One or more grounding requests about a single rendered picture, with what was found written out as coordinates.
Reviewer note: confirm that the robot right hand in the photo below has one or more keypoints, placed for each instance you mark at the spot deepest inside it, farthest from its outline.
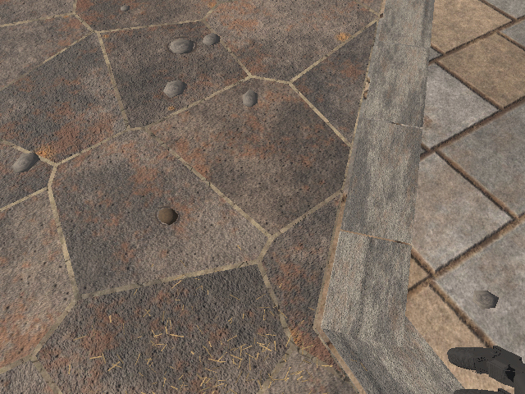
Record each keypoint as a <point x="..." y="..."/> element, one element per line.
<point x="501" y="365"/>

